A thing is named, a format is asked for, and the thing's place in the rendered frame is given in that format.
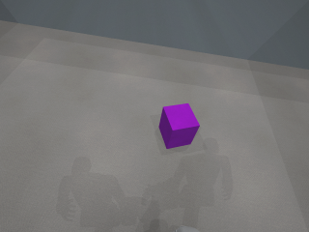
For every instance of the carton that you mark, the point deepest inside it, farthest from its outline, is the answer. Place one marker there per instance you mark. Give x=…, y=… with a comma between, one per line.
x=178, y=125

